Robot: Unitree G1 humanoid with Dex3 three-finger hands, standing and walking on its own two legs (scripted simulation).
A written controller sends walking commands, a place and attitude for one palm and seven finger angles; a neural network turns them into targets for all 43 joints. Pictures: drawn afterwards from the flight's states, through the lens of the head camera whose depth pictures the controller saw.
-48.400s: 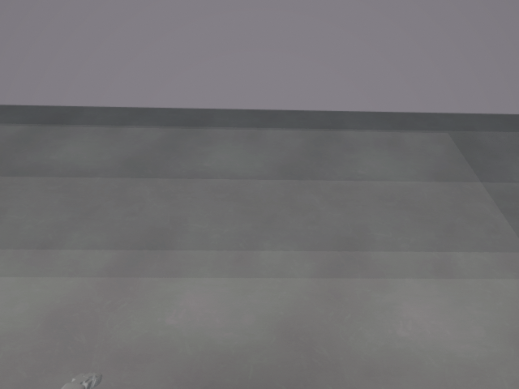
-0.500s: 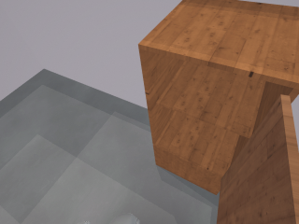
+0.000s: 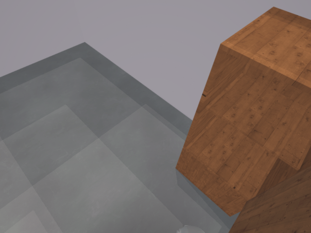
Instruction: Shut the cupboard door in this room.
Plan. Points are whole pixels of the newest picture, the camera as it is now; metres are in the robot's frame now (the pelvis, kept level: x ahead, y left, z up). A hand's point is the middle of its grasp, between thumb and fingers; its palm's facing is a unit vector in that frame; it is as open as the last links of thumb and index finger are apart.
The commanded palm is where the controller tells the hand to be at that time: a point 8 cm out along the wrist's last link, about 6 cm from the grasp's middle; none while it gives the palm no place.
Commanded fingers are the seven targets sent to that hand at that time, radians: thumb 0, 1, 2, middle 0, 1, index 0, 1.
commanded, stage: turn or walk to find it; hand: left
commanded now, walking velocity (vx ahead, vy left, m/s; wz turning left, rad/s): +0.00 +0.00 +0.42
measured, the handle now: out of the picture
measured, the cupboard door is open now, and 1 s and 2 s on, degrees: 91 77 56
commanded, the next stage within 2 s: none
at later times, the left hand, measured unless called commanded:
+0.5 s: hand out of the picture +0.04 +0.19 -0.16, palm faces +0.20 -0.95 -0.23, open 7.4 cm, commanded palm none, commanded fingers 0.00 0.90 0.90 -0.20 -0.30 -0.20 -0.30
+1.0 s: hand out of the picture -0.03 +0.26 -0.17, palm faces +0.41 -0.89 -0.22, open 7.4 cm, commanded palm none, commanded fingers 0.00 0.90 0.90 -0.20 -0.30 -0.20 -0.30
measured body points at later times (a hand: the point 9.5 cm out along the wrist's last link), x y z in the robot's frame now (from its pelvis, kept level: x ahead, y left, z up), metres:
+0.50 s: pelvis -0.02 +0.00 +0.00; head +0.03 -0.01 +0.44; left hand +0.03 +0.24 -0.14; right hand +0.00 -0.24 -0.17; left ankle -0.06 +0.11 -0.68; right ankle -0.03 -0.13 -0.74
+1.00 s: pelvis -0.03 +0.04 +0.00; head +0.01 +0.09 +0.45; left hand -0.05 +0.31 -0.15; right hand +0.06 -0.18 -0.14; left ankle -0.06 +0.12 -0.74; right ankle +0.00 -0.10 -0.68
